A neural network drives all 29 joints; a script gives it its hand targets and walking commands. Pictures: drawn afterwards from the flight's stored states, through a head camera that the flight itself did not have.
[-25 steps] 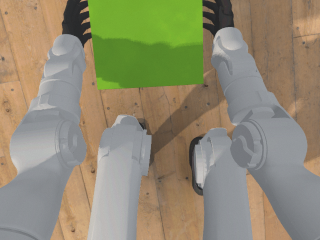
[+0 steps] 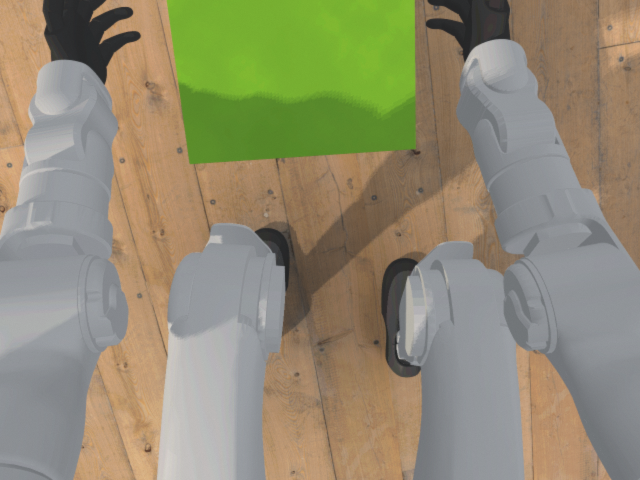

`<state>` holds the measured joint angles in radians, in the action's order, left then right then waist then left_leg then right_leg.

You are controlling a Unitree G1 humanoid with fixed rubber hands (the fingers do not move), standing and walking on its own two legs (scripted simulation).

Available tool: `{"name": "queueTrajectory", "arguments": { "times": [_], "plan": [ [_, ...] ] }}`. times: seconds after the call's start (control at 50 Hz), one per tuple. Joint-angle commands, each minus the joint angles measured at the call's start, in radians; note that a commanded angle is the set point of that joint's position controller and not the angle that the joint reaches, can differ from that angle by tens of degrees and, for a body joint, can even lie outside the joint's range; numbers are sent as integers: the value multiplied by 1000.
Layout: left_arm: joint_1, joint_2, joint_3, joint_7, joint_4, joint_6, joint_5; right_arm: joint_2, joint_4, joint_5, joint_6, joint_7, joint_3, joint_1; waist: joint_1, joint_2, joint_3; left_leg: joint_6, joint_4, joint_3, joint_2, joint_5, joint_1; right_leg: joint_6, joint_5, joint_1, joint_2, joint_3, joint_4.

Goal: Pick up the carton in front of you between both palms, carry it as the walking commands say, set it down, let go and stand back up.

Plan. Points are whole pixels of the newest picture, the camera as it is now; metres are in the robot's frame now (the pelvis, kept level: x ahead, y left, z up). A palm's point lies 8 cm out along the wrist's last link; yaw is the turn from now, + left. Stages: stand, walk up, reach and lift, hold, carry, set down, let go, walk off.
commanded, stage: set down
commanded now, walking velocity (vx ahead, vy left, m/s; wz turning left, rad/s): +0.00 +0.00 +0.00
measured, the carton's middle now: (298, 69) +0.49 +0.10 -0.25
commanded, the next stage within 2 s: let go in 0.96 s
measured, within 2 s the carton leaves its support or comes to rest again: neither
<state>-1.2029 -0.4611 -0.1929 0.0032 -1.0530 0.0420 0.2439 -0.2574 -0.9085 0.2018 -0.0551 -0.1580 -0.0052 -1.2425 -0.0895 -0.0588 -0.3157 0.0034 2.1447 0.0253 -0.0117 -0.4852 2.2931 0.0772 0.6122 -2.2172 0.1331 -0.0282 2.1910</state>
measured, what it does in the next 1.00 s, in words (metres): rises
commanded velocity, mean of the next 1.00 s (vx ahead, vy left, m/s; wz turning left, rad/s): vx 0.00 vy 0.00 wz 0.00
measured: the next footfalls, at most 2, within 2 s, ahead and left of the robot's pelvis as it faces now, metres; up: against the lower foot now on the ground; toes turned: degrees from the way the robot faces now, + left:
none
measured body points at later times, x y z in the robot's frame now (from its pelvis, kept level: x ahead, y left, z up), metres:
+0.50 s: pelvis +0.02 +0.00 +0.11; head +0.33 +0.05 +0.44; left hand +0.47 +0.31 -0.01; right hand +0.54 -0.08 -0.01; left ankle +0.13 +0.12 -0.34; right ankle +0.11 -0.12 -0.34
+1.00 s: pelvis +0.05 +0.01 +0.25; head +0.32 +0.06 +0.60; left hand +0.47 +0.32 +0.14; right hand +0.53 -0.08 +0.14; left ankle +0.13 +0.12 -0.34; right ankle +0.11 -0.12 -0.34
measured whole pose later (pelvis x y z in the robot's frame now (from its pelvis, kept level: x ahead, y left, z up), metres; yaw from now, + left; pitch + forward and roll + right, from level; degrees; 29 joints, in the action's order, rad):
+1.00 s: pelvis +0.05 +0.01 +0.25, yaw +3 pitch +42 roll -3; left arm -0.86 -0.31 -0.35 0.11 -0.81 -0.09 0.01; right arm -0.09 -0.70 -0.04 -0.14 -0.12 -0.22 -0.85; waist -0.07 -0.04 0.10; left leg 0.01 1.25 0.05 0.04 -0.35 1.64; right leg 0.05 0.45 -1.56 0.07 -0.06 1.26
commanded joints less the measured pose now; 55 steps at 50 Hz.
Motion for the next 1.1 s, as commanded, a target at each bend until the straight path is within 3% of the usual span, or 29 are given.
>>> {"name": "queueTrajectory", "arguments": {
  "times": [0.0, 0.06, 0.12, 0.2, 0.3, 0.46, 0.68, 0.96, 1.08],
  "plan": [
    [-117, -147, -35, 1, 210, -25, -23, 1, 213, -29, -12, -18, -42, -142, -103, 65, 1394, -27, -223, -62, 6, 348, -969, -16, -148, 442, -5, 136, -223],
    [-103, -127, -60, -1, 276, -73, -59, -15, 265, -87, -49, -35, -105, -130, -84, 85, 1366, -36, -282, -73, 21, 261, -967, -31, -83, 427, 0, 146, -279],
    [-100, -77, -75, 4, 268, -97, -89, -11, 233, -136, -65, -37, -158, -108, -51, 95, 1238, -39, -336, -68, 28, 194, -887, -36, -43, 385, 1, 142, -331],
    [-79, -30, -83, 16, 251, -100, -114, 17, 178, -170, -61, -27, -190, -68, -25, 95, 1188, -44, -384, -63, 37, 210, -850, -37, -67, 378, 4, 133, -391],
    [-26, -26, -104, 27, 248, -102, -143, 52, 169, -180, -59, -14, -191, -21, -42, 85, 1236, -45, -448, -69, 47, 259, -874, -33, -101, 427, 11, 128, -466],
    [51, -56, -149, 51, 347, -122, -170, 82, 314, -183, -82, -7, -163, 24, -75, 41, 1387, -41, -561, -93, 64, 352, -989, -17, -173, 600, 24, 130, -594],
    [115, -30, -157, 97, 389, -145, -177, 100, 351, -210, -104, 3, -186, 122, -36, 60, 1358, -45, -751, -88, 72, 412, -1165, -6, -235, 750, 9, 110, -802],
    [196, 24, -177, 106, 329, -105, -244, 118, 298, -246, -61, 45, -214, 230, -23, 71, 1228, -33, -1019, -49, 63, 467, -1397, -2, -285, 884, -24, 79, -1079],
    [380, 32, -148, 118, 374, -103, -291, 135, 344, -313, -61, 39, -209, 433, -7, 74, 1297, -26, -1120, -39, 64, 547, -1609, -3, -358, 1047, -29, 80, -1193]
  ]
}}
